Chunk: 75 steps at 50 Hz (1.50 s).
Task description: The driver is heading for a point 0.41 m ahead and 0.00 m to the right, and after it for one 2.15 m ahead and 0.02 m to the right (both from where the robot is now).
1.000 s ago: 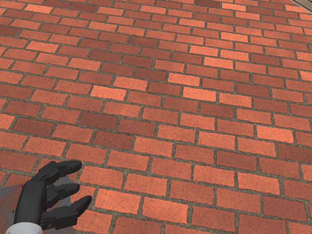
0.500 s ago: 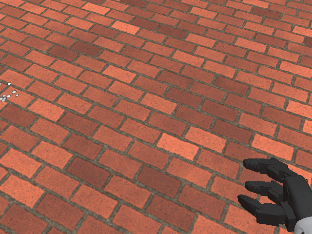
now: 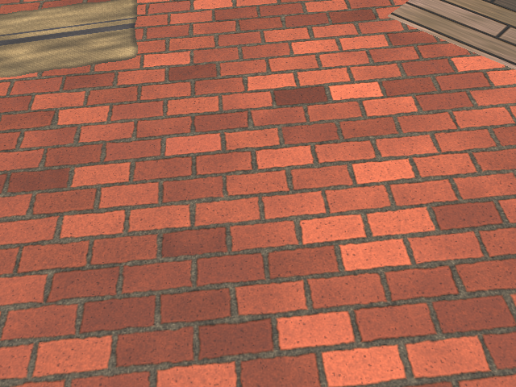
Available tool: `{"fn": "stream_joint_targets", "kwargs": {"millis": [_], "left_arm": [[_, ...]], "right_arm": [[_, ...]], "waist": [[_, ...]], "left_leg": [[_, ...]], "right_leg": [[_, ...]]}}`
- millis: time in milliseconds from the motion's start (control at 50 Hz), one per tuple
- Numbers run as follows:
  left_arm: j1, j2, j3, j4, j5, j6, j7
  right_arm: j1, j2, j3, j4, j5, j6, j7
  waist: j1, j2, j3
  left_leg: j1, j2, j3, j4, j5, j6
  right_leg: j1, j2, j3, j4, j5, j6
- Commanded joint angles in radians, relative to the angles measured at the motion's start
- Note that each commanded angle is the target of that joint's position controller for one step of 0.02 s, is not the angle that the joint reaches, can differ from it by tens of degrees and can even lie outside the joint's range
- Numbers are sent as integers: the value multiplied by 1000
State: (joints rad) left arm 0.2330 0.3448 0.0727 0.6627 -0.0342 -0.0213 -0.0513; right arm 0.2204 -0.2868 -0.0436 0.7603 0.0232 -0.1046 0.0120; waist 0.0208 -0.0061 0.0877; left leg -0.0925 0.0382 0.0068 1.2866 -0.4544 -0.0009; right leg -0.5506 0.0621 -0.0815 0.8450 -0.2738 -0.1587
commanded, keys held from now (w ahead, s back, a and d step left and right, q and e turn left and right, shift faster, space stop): w+e+shift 0.20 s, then w+shift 0.20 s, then w+q+shift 0.10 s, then q+shift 0.50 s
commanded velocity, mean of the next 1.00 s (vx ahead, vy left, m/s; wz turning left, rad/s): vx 0.71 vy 0.00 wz -0.03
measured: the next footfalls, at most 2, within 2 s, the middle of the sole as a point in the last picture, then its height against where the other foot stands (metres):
left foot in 0.38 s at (247, 333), level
right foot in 0.78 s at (348, 249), level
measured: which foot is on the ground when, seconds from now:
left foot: up 0.00-0.36, down 0.38-0.78, up 0.80-1.00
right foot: down 0.00-0.38, up 0.40-0.76, down 0.78-1.00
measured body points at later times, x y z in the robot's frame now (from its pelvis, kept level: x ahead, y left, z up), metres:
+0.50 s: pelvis +0.45 +0.03 +0.03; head +0.48 +0.02 +0.48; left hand +0.64 +0.26 -0.08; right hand +0.48 -0.27 -0.07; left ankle +0.55 +0.12 -0.69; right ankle +0.27 -0.03 -0.58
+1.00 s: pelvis +0.72 -0.07 +0.05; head +0.78 -0.06 +0.49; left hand +0.91 +0.20 -0.05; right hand +0.86 -0.37 -0.05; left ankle +0.72 +0.07 -0.61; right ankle +0.81 -0.18 -0.69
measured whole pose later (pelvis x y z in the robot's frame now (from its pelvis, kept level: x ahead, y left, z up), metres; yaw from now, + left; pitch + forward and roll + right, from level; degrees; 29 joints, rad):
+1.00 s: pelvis +0.72 -0.07 +0.05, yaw +4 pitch +1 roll -1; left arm 0.05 0.25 0.04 0.69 0.03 -0.03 0.01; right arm 0.24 -0.36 -0.10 0.63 0.03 0.05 -0.04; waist -0.02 0.02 0.10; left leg -0.58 0.06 -0.01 1.16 -0.43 -0.10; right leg -0.34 -0.01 -0.08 0.42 -0.10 -0.02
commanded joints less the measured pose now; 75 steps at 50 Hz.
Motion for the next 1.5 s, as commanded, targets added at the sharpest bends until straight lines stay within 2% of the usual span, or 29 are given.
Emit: {"fn": "stream_joint_targets", "kwargs": {"millis": [20, 80, 160, 220, 300, 340, 380, 400, 420, 440, 480, 540, 600, 700, 760, 780, 800, 820, 880, 920, 1020, 1180, 1200, 1220, 1240, 1260, 1300, 1380, 1500], "left_arm": [[195, 160, 42, -39, 26, -59, -8], [65, 109, 23, -66, 31, -72, 13], [116, 76, 11, -35, 3, -64, 59], [150, 93, 21, -6, 0, -47, 70], [212, 52, 17, 55, -7, -46, 80], [194, 74, 25, 59, 14, -32, 81], [110, 68, 12, 27, 59, -22, 59], [326, -91, -24, 30, 38, -33, 52], [357, -65, -44, 43, -22, -46, 52], [192, 23, -31, 23, -28, -53, 52], [-66, 32, -35, -41, 21, -85, 45], [-86, -5, -37, -63, 41, -102, 39], [-154, -33, -57, -104, 67, -118, 28], [-276, 12, -32, -128, 51, -110, 21], [-183, 52, -4, -110, 58, -101, 47], [-46, 81, 6, -84, 71, -96, 55], [15, 112, 2, -81, 78, -78, 66], [12, 106, 1, -80, 64, -56, 48], [-178, -11, -21, -107, 47, -20, 53], [-230, 15, -8, -79, 63, -18, 57], [-233, 63, 22, -23, 55, -22, 74], [-201, 130, 50, 24, 0, -9, 43], [-149, 102, 43, 51, 0, -5, 37], [-100, 57, 28, 45, 35, 0, 30], [-147, 60, 21, 1, 58, 6, 43], [-206, 109, 35, 7, 42, 14, 52], [-157, 91, 33, 40, 25, 25, 67], [-52, 35, 10, 108, 19, 40, 55], [-108, 95, 15, 53, 5, 58, 48]], "right_arm": [[-131, -137, -12, -194, 15, -83, -9], [-63, -128, -20, -159, -26, -40, -14], [-267, -66, -2, -221, -47, -22, -14], [-360, -25, 6, -259, -31, -31, 4], [-369, -85, -20, -266, -1, -43, 14], [-260, -129, -45, -246, 2, -46, 11], [135, -192, -76, -172, 13, -32, -9], [249, -271, -86, -133, -26, -31, -5], [310, -232, -81, -85, -24, -36, 23], [245, -140, -60, -91, -9, -28, 20], [178, -119, -47, -80, -28, -13, 24], [117, -55, -20, -70, -24, -17, 28], [120, -121, -38, -48, 3, -9, 1], [210, -167, -67, -23, 15, 42, -38], [147, -149, -76, -64, 19, 64, -51], [121, -113, -66, -101, 9, 70, -49], [261, 4, -34, -105, -20, 80, -48], [478, -39, -19, -88, 13, 90, -40], [260, -160, -67, -95, 10, 142, -61], [223, -127, -68, -129, 2, 162, -61], [97, -71, -47, -187, -1, 159, -38], [-8, -152, -75, -234, -7, 192, 12], [33, -182, -88, -222, -16, 190, -1], [84, -311, -118, -229, -21, 183, -24], [37, -343, -111, -267, -55, 160, -26], [42, -278, -93, -263, -55, 137, -15], [-34, -203, -67, -245, -31, 117, -18], [-142, -60, -1, -220, -57, 109, -29], [-120, -174, -44, -155, -51, 128, -44]], "waist": [[28, 59, -124], [-68, 39, -64], [3, 32, 24], [66, -30, 1], [86, -98, 0], [14, -120, -51], [-199, -145, -294], [-93, 254, -478], [-106, 500, -503], [-141, 322, -307], [-125, 15, -105], [-22, 64, -49], [-4, 50, -30], [-39, 99, -80], [39, 100, -147], [93, 45, -264], [28, -203, -394], [-35, -365, -573], [-36, -78, -268], [-73, -113, -178], [-52, -91, -217], [-54, -63, -168], [-66, 5, -174], [-49, 304, -185], [-60, 361, -223], [-106, 203, -241], [-49, 106, -226], [7, 122, -252], [-57, 144, -140]], "left_leg": [[-703, -21, -152, 136, 93, 67], [-522, 42, -181, -67, 165, 16], [-467, 10, -100, -443, 369, -63], [-328, -48, -47, -688, 590, -82], [-332, -12, -91, -801, 645, -57], [-299, -42, -48, -793, 504, -23], [170, 26, -78, -679, 352, 41], [558, 241, -542, -746, 4, 198], [605, 334, -986, -1008, -396, 266], [474, 297, -916, -1058, -425, 236], [176, 192, -648, -1051, -69, 223], [20, 102, -486, -1071, 370, 242], [-90, 101, -371, -1052, 778, 254], [-215, 20, -344, -996, 607, 122], [-196, -38, -362, -763, 628, 39], [-257, -79, -333, -534, 492, 3], [-427, -174, -232, -218, -266, -32], [-511, -120, -197, 27, -331, -47], [-579, 4, -95, 91, -75, -107], [-500, 47, -75, 13, -23, -111], [-418, 83, -39, -278, 148, -87], [-169, 16, 55, -713, 261, 34], [-59, 6, 14, -797, 365, 72], [119, 226, -295, -882, 801, 172], [106, 379, -534, -915, 798, 364], [79, 334, -443, -927, 783, 354], [51, 246, -287, -902, 702, 248], [-65, 178, -95, -908, 706, 205], [-66, 280, -145, -947, 511, 255]], "right_leg": [[613, -294, 920, -655, -434, -184], [335, -172, 662, -622, -181, -172], [192, -79, 464, -635, 67, -140], [150, -52, 410, -618, 49, -76], [366, -133, 460, -552, 82, -48], [520, -164, 455, -459, 449, -38], [382, -138, 399, 6, 673, 14], [41, 10, 331, 440, 82, 78], [-164, 34, 293, 610, -203, 96], [-248, -24, 263, 630, -145, 76], [-211, -76, 210, 511, -78, 63], [-113, -115, 202, 286, -59, 97], [-34, -86, 140, -6, -19, 169], [314, 27, 167, -341, 429, 175], [477, -23, 197, -427, 479, 148], [658, -137, 260, -399, 582, 107], [864, -411, 469, -293, 1058, 19], [944, -610, 749, -309, 947, -142], [576, -396, 443, -460, 533, -74], [377, -345, 302, -524, 518, -68], [376, -368, 137, -572, 518, -91], [370, -374, -29, -432, 258, 38], [306, -329, -61, -322, 188, 93], [80, -202, -158, -4, -161, 193], [-123, -79, -25, 248, -406, 240], [-129, -94, 82, 347, -363, 227], [-118, -129, 108, 312, -232, 209], [122, -140, 94, 144, -93, 245], [112, -134, 55, 20, -148, 230]]}}
Velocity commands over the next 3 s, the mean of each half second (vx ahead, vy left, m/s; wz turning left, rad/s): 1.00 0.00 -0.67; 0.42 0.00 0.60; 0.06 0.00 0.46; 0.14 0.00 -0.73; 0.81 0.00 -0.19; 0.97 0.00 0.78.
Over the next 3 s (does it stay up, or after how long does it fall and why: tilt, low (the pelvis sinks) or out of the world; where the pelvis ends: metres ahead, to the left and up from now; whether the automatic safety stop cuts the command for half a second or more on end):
stays up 1.52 -0.13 0.02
